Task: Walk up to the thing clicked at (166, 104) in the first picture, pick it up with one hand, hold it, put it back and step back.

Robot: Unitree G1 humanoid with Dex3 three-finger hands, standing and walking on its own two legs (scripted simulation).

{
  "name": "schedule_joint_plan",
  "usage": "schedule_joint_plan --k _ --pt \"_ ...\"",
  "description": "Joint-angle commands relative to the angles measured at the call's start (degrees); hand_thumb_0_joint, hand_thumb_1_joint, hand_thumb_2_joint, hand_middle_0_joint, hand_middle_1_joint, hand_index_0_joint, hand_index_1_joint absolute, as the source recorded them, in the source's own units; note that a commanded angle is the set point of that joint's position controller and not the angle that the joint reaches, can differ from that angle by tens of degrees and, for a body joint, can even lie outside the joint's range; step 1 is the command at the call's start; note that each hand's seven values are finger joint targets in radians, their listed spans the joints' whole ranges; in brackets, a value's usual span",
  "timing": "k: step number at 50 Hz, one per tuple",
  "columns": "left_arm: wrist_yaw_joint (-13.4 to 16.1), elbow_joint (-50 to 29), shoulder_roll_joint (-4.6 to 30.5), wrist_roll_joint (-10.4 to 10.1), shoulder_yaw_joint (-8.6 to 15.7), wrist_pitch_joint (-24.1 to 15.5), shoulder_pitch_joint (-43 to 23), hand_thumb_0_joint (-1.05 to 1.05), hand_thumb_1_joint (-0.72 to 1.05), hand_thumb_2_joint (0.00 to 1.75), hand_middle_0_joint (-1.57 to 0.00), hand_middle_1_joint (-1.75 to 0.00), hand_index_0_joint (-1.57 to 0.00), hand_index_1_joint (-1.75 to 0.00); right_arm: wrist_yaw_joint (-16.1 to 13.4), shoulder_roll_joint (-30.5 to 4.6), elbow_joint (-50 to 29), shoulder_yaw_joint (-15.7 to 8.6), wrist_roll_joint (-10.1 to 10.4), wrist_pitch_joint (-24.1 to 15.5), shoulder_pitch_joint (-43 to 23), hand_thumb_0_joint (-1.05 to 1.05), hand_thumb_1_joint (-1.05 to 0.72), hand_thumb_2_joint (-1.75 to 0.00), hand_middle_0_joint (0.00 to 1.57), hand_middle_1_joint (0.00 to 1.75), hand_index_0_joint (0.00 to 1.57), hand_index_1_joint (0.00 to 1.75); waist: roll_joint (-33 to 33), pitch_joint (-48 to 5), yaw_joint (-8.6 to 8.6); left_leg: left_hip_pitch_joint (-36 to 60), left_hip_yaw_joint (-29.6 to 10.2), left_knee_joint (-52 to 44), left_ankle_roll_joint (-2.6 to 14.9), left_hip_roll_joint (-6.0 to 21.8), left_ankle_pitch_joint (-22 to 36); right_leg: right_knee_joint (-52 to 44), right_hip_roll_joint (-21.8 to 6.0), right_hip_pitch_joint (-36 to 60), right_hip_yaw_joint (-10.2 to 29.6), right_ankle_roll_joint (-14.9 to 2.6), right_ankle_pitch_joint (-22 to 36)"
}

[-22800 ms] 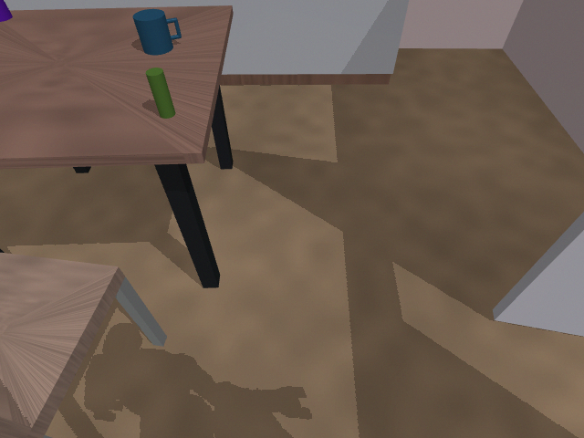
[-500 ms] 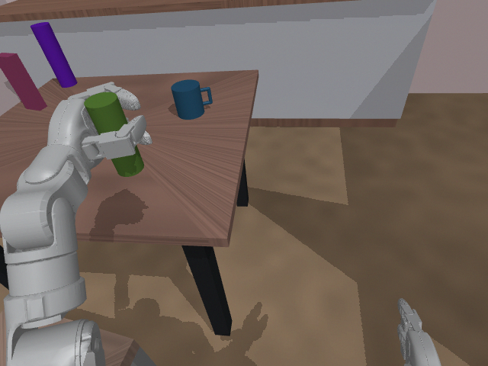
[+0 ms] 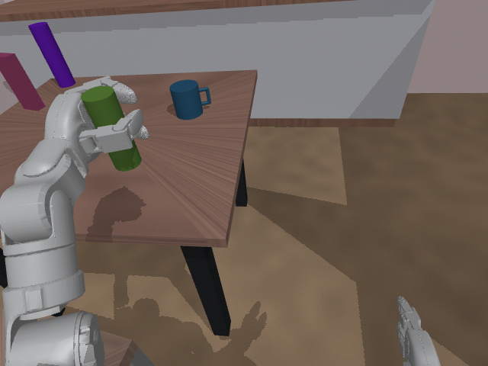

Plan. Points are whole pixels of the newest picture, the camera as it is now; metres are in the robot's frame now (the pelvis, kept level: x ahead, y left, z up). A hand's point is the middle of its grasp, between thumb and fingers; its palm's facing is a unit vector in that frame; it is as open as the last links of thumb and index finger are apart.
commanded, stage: hold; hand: left
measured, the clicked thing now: (114, 131) +0.35 +0.18 +0.27
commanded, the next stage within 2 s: crouch in 0.34 s
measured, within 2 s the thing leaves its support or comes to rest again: neither
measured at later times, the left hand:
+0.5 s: hand (120, 124) +0.35 +0.17 +0.29, palm faces +0.04 -1.00 -0.02, open 5.0 cm
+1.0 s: hand (157, 135) +0.44 +0.16 +0.21, palm faces +0.09 -1.00 +0.01, open 5.0 cm
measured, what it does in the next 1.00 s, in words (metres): stands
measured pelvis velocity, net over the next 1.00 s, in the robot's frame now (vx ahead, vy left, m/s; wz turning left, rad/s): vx -0.01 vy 0.00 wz -0.01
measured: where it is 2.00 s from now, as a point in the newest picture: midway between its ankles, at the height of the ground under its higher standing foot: outside the picture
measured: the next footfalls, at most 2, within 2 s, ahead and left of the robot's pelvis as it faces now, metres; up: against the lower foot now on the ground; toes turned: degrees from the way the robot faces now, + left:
none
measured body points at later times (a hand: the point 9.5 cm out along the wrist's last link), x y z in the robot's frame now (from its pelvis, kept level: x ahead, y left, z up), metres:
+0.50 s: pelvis +0.00 +0.00 +0.00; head -0.04 -0.03 +0.45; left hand +0.34 +0.22 +0.29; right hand +0.17 -0.25 -0.07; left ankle +0.02 +0.13 -0.73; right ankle +0.02 -0.14 -0.73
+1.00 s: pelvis -0.01 +0.00 +0.00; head +0.00 -0.01 +0.45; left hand +0.43 +0.21 +0.21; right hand +0.14 -0.25 -0.08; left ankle +0.02 +0.13 -0.73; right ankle +0.02 -0.14 -0.73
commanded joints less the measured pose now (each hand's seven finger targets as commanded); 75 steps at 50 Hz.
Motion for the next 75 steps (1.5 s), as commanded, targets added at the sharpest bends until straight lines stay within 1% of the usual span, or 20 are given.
schedule_joint_plan --k 1,2,3,6,14,18,20,31,34,37,42,47,49,52,56,60,62,69,72,75 --pt "0.26 -9.02 11.46 -0.49 3.45 -3.68 -22.78 0.0 0.65 1.28 -1.37 -1.41 -1.38 -1.41 -0.15 -5.87 -10.02 -1.9 0.55 -3.17 -6.19 0.0 0.55 -0.05 0.05 0.05 0.05 0.05 -6.5 -9.19 0.49 4.97 0.51 -4.37 1.62 -1.82 8.3 -6.31 2.58 0.71 -2.67 -1.04 8.0" --pt "0.39 -14.61 12.23 -0.63 3.29 -4.21 -25.74 0.0 0.65 1.28 -1.37 -1.42 -1.39 -1.41 -0.07 -6.15 -9.97 -2.62 0.67 -3.23 -6.72 0.0 0.55 -0.05 0.05 0.05 0.05 0.05 -4.02 -9.92 0.77 5.35 0.81 -4.32 1.52 -2.04 8.33 -6.21 2.4 0.54 -2.55 -1.2 8.06" --pt "0.4 -9.53 10.66 -0.56 2.96 -3.69 -23.28 0.0 0.66 1.28 -1.36 -1.41 -1.38 -1.4 -0.15 -5.98 -10.42 -2.1 0.53 -3.2 -7.12 0.0 0.55 -0.05 0.05 0.05 0.05 0.05 -5.47 -8.78 0.16 5.07 0.81 -4.36 1.54 -1.97 7.68 -6.42 2.51 -0.1 -2.42 -1.02 7.54" --pt "0.7 -15.35 11.57 -0.47 2.67 -4.32 -26.66 0.0 0.64 1.28 -1.36 -1.41 -1.38 -1.4 0.11 -5.76 -10.0 -1.87 0.47 -3.28 -7.33 0.0 0.55 -0.05 0.05 0.05 0.05 0.05 -2.12 -10.5 0.87 6.31 0.18 -4.78 1.01 -1.47 8.8 -5.57 2.81 0.19 -2.81 -1.48 8.22" --pt "1.28 -14.51 12.94 -0.28 3.74 -4.2 -27.4 0.0 0.65 1.28 -1.37 -1.41 -1.38 -1.4 -0.42 -7.32 -9.36 -3.82 0.39 -3.32 -7.54 0.0 0.55 -0.05 0.05 0.05 0.05 0.05 -3.7 -11.33 0.33 6.03 0.53 -4.37 1.35 -1.81 8.47 -6.04 2.56 0.91 -2.63 -1.24 8.12" --pt "0.47 -9.58 10.27 -0.7 2.88 -3.38 -23.13 0.0 0.63 1.28 -1.36 -1.4 -1.37 -1.4 -0.23 -6.02 -9.57 -2.09 0.31 -3.42 -7.9 0.0 0.55 -0.05 0.05 0.05 0.05 0.05 -6.64 -9.48 0.63 5.01 0.36 -4.33 1.54 -1.64 8.56 -6.18 2.72 0.84 -2.76 -1.04 8.16" --pt "0.36 -12.84 12.79 -0.46 3.79 -3.82 -26.32 0.0 0.65 1.28 -1.36 -1.4 -1.38 -1.4 -0.24 -6.42 -9.36 -2.78 0.35 -3.09 -7.16 0.0 0.55 -0.05 0.05 0.05 0.05 0.05 -3.77 -11.45 0.44 6.12 0.67 -4.16 1.4 -1.89 9.28 -6.2 2.52 0.93 -2.62 -1.11 8.93" --pt "2.72 -2.43 8.76 -0.22 2.04 -4.86 -26.55 0.0 0.7 1.27 -1.35 -1.39 -1.38 -1.36 -0.4 -5.43 -7.15 -1.27 -0.07 -4.26 -6.97 0.0 0.59 -0.04 0.05 0.05 0.05 0.05 -6.57 -7.1 -0.47 4.03 0.44 -5.01 1.38 -1.65 5.9 -6.32 2.74 -1.5 -2.55 -1.03 6.46" --pt "3.26 0.74 8.03 0.98 -0.05 -7.72 -30.36 0.0 0.66 1.26 -1.35 -1.38 -1.38 -1.36 -0.88 -4.79 -7.58 -0.24 -0.36 -5.15 -6.77 0.0 0.59 -0.04 0.05 0.05 0.05 0.05 -7.22 -8.6 -0.99 4.3 0.56 -4.61 1.59 -1.87 5.93 -6.2 2.39 -1.62 -2.34 -0.98 6.83" --pt "3.62 1.71 11.55 2.18 0.84 -12.07 -36.03 0.0 0.66 1.26 -1.34 -1.37 -1.36 -1.35 -1.49 -5.67 -6.8 -1.04 -0.72 -5.84 -6.42 0.0 0.59 -0.04 0.05 0.05 0.05 0.05 -5.31 -10.96 -1.54 5.16 0.5 -4.4 1.51 -1.87 6.26 -5.61 2.12 -2.1 -2.01 -1.04 7.63" --pt "3.78 13.83 10.47 3.45 -0.71 -18.71 -38.3 0.0 0.68 1.27 -1.35 -1.37 -1.37 -1.36 -1.75 -4.02 -6.68 0.56 -1.24 -7.29 -7.22 0.0 0.59 -0.04 0.05 0.05 0.05 0.05 -4.96 -11.32 -2.12 3.85 0.57 -3.84 1.36 -1.7 4.57 -5.24 2.09 -3.66 -1.65 -1.02 6.29" --pt "4.57 24.5 11.45 4.55 -0.28 -25.52 -38.51 0.0 0.68 1.27 -1.34 -1.38 -1.37 -1.36 -1.42 -5.85 -8.49 -0.88 -1.56 -7.53 -6.82 0.0 0.59 -0.04 0.05 0.05 0.05 0.05 -5.6 -13.89 -2.98 3.48 0.16 -3.08 1.03 -0.94 7.39 -4.17 2.69 -2.8 -1.82 -1.17 8.81" --pt "4.88 19.83 14.53 5.24 0.62 -29.25 -43.86 0.0 0.68 1.28 -1.35 -1.38 -1.37 -1.37 -1.41 -7.23 -9.1 -2.14 -1.8 -7.56 -6.24 0.0 0.59 -0.04 0.05 0.05 0.05 0.05 -3.55 -18.46 -3.02 4.47 0.35 -2.34 0.94 -0.99 9.97 -3.38 2.49 -1.32 -1.53 -1.28 11.33" --pt "4.67 25.98 15.36 5.69 0.99 -32.94 -43.82 0.0 0.68 1.27 -1.35 -1.39 -1.38 -1.37 -1.03 -5.87 -7.15 -1.32 -1.82 -7.16 -6.36 0.0 0.58 -0.04 0.05 0.05 0.05 0.05 -3.3 -16.09 -2.75 1.19 0.55 -2.23 1.05 -1.03 9.57 -3.27 2.58 -1.51 -1.25 -1.3 11.18" --pt "4.11 30.47 13.19 5.83 -0.59 -37.6 -45.55 0.0 0.66 1.3 -1.36 -1.42 -1.39 -1.4 -0.99 -5.43 -8.56 -0.25 -2.2 -6.63 -6.77 0.0 0.58 -0.04 0.05 0.05 0.05 0.05 -2.98 -19.18 -4.75 3.54 0.47 -1.27 1.01 -0.3 10.97 -2.66 2.98 -3.24 -1.18 -1.41 12.68" --pt "4.01 34.7 18.11 6.07 1.49 -40.79 -47.45 0.0 0.65 1.3 -1.37 -1.42 -1.4 -1.4 -1.35 -7.48 -7.49 -1.75 -2.32 -5.29 -5.66 0.0 0.58 -0.04 0.05 0.05 0.05 0.05 -3.59 -20.21 -5.6 1.31 0.99 0.02 1.5 -0.6 12.51 -2.38 2.67 -1.86 -0.53 -1.0 15.14" --pt "3.65 37.44 15.16 6.42 0.06 -41.95 -46.98 0.0 0.66 1.29 -1.36 -1.41 -1.39 -1.39 -1.17 -6.0 -9.01 -0.47 -2.43 -4.67 -6.72 0.0 0.57 -0.04 0.05 0.05 0.05 0.05 -5.17 -20.14 -6.05 0.82 0.9 0.15 1.6 -0.46 12.46 -2.17 2.87 -2.24 -0.66 -0.96 15.27" --pt "2.47 42.38 17.05 6.52 0.73 -46.67 -50.23 0.0 0.66 1.33 -1.39 -1.43 -1.41 -1.42 -0.96 -5.41 -8.54 0.13 -2.68 -1.81 -4.66 0.0 0.58 -0.04 0.05 0.05 0.05 0.05 -2.38 -19.68 -6.86 -0.91 0.5 1.03 1.34 0.1 11.33 -1.22 3.29 -5.44 -0.98 -1.67 13.65" --pt "2.25 43.75 19.21 6.67 1.71 -48.02 -50.6 0.0 0.66 1.33 -1.39 -1.44 -1.42 -1.42 -1.28 -8.14 -12.52 -1.56 -2.76 -0.98 -5.63 0.0 0.57 -0.04 0.05 0.05 0.05 0.05 -2.66 -23.12 -7.74 0.07 0.36 2.15 1.41 0.31 13.06 -0.47 3.29 -5.32 -0.86 -1.67 15.19" --pt "1.57 46.13 17.41 6.54 1.0 -48.73 -50.46 0.0 0.66 1.34 -1.41 -1.45 -1.43 -1.43 -1.01 -5.92 -12.03 0.02 -2.76 0.28 -4.49 0.0 0.57 -0.04 0.05 0.05 0.05 0.05 -2.41 -23.51 -7.93 -0.21 0.56 3.49 1.66 0.28 15.82 0.22 3.21 -5.53 -0.69 -1.57 17.97"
